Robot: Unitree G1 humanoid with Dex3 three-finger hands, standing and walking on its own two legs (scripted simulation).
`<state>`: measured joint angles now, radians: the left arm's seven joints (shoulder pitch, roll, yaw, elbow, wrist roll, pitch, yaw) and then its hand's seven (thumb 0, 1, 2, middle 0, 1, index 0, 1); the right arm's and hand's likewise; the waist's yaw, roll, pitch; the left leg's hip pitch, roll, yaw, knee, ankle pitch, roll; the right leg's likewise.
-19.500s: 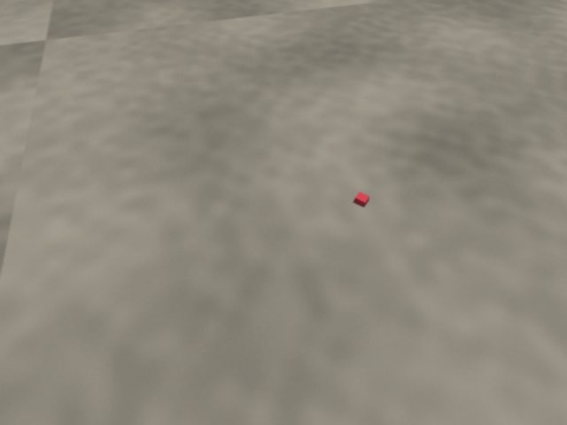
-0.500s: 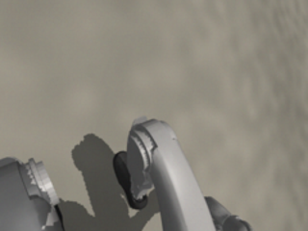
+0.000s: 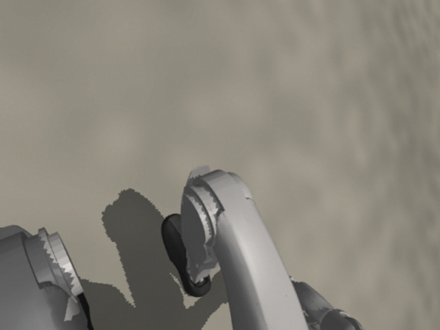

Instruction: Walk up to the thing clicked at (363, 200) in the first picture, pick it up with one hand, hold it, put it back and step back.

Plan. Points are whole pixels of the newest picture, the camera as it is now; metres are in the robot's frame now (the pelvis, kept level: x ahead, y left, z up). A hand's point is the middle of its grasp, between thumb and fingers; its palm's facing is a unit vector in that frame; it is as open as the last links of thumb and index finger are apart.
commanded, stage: close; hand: left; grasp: from above
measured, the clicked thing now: out of the picture +0.46 +0.33 -0.29
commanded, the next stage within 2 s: settle in 0.60 s
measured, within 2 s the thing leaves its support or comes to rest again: leaves its support in 0.96 s
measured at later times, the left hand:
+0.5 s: hand out of the picture +0.45 +0.33 -0.25, palm faces -0.46 -0.10 -0.88, open 7.9 cm
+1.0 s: hand out of the picture +0.45 +0.34 -0.24, palm faces -0.46 -0.11 -0.88, open 7.8 cm
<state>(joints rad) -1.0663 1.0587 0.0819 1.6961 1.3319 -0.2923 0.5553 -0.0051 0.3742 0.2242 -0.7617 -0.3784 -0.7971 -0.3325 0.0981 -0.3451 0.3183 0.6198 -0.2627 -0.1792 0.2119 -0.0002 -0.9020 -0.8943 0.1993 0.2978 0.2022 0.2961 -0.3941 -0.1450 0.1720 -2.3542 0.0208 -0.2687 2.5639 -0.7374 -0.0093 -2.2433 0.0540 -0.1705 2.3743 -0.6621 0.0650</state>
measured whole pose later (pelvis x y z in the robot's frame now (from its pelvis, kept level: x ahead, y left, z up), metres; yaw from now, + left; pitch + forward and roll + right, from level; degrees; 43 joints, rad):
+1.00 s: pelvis +0.00 +0.00 +0.00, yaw +0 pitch +29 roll -15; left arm -1.03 1.05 0.10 1.59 1.34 -0.30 0.49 0.00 0.34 0.00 -1.01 -0.06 -1.04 -0.05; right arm 0.12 -0.34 0.31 0.60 -0.25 -0.14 0.19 0.00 -0.91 -0.90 0.20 0.30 0.20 0.30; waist -0.37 -0.13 0.15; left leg -2.36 0.01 -0.27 2.56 -0.73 -0.01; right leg -2.24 0.05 -0.17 2.36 -0.66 0.06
